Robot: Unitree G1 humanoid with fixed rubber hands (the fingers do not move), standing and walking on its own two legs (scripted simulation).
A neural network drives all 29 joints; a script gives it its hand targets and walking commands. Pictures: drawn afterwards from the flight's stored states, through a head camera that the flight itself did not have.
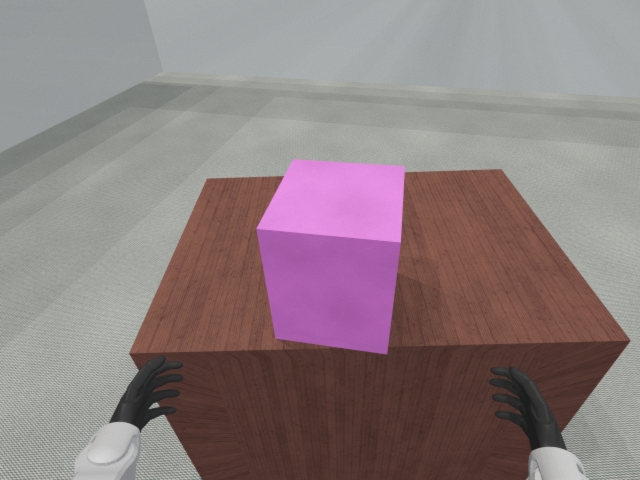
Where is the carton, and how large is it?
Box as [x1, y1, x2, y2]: [256, 159, 404, 353]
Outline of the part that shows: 293,159 256,229 275,338 386,353 400,244 404,166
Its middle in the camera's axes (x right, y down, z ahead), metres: +0.03 +0.03 +0.69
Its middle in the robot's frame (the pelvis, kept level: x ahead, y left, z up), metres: +0.49 +0.02 +0.02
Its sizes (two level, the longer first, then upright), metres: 0.210 0.200 0.250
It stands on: a pedestal, 0.66 m high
